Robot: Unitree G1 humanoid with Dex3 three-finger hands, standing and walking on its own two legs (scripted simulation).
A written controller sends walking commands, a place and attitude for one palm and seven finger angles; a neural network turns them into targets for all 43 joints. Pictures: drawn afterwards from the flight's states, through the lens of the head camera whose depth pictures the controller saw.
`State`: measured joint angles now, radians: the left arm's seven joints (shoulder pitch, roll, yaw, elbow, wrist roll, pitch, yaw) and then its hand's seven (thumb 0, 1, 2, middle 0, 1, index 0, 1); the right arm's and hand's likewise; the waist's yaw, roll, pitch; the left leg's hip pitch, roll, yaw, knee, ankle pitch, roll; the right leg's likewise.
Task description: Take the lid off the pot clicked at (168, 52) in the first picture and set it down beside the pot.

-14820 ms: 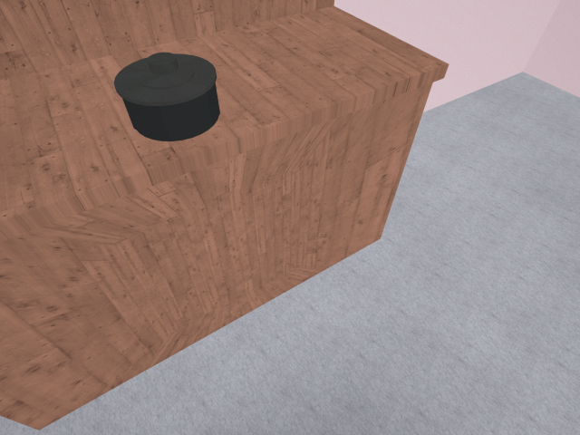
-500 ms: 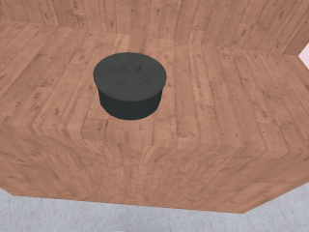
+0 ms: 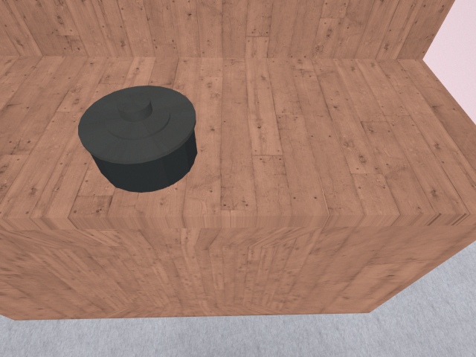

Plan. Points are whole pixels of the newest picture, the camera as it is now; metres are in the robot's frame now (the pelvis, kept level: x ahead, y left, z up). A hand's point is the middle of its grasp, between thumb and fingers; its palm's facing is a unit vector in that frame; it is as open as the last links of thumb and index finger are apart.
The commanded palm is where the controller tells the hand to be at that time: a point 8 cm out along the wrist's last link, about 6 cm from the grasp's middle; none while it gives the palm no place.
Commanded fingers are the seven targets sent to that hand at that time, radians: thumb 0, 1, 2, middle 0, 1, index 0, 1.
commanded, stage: come to a stop and stand still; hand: left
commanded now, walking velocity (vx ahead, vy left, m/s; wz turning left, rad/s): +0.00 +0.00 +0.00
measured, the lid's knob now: (134, 106) +0.47 +0.19 +0.17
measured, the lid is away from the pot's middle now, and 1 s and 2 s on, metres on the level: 0.00 0.00 0.00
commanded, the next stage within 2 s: look again from close up in 0.60 s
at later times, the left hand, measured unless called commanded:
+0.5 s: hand out of the picture +0.01 +0.21 -0.17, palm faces +0.00 -0.96 -0.27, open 7.4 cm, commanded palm none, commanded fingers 0.00 0.90 0.90 -0.20 -0.30 -0.20 -0.30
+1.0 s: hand out of the picture +0.06 +0.16 -0.17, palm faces -0.02 -0.97 -0.25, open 7.3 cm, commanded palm none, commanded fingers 0.00 0.90 0.90 -0.20 -0.30 -0.20 -0.30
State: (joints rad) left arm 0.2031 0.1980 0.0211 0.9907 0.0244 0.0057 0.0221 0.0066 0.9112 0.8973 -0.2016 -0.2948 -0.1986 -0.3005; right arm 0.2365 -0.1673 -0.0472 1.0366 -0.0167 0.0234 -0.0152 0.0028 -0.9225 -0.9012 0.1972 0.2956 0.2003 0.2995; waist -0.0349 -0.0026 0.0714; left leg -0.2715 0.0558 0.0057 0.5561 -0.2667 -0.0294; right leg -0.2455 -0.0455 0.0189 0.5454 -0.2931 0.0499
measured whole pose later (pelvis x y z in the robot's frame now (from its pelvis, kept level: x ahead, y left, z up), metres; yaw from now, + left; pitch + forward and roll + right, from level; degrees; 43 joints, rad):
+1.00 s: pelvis +0.02 -0.02 +0.00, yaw -1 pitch +0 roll +1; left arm 0.24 0.17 0.00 1.04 0.01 0.00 0.03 0.01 0.92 0.90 -0.21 -0.30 -0.20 -0.30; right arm 0.26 -0.19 -0.01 1.03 -0.01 0.00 -0.02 0.00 -0.91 -0.90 0.20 0.30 0.20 0.30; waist 0.00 0.02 0.06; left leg -0.22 0.07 0.02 0.52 -0.29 -0.07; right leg -0.24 -0.03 0.03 0.59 -0.35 0.02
